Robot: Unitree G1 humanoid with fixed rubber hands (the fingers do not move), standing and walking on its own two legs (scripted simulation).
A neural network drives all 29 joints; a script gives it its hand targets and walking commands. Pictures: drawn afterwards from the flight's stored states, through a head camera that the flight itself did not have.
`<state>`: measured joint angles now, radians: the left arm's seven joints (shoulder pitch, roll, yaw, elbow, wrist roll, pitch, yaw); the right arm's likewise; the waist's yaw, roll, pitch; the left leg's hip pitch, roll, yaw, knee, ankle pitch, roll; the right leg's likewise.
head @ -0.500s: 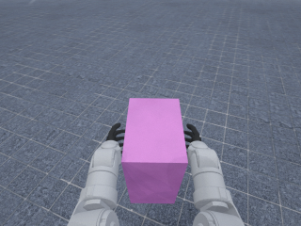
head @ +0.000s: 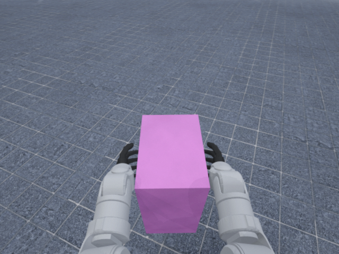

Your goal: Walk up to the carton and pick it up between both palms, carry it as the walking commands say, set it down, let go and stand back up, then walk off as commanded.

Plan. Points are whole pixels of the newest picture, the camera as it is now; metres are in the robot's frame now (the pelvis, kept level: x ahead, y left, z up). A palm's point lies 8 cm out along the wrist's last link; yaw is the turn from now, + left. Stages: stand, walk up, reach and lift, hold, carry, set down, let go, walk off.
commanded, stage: reach and lift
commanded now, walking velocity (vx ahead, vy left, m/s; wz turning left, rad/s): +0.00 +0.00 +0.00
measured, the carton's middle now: (170, 177) +0.33 +0.01 -0.01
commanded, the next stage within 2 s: hold in 0.66 s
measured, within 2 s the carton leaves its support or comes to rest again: neither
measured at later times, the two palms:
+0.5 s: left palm (123, 174) +0.30 +0.12 +0.05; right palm (219, 173) +0.30 -0.11 +0.05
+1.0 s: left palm (124, 176) +0.29 +0.12 +0.06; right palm (221, 175) +0.29 -0.12 +0.05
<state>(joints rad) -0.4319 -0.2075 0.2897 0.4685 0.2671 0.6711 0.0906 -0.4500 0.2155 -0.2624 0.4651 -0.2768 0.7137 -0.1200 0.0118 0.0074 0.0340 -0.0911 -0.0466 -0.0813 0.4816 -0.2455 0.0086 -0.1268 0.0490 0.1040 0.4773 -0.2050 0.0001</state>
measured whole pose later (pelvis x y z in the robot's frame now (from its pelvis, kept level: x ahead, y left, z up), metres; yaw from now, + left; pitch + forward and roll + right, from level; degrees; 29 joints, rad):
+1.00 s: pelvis -0.01 +0.00 +0.00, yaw +0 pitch -9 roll +0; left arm -0.40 -0.20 0.25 0.45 0.26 0.72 0.09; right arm -0.42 0.20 -0.23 0.46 -0.27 0.75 -0.12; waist 0.00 0.01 0.01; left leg -0.10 -0.05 -0.08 0.50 -0.24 0.00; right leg -0.14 0.05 0.10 0.51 -0.21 0.00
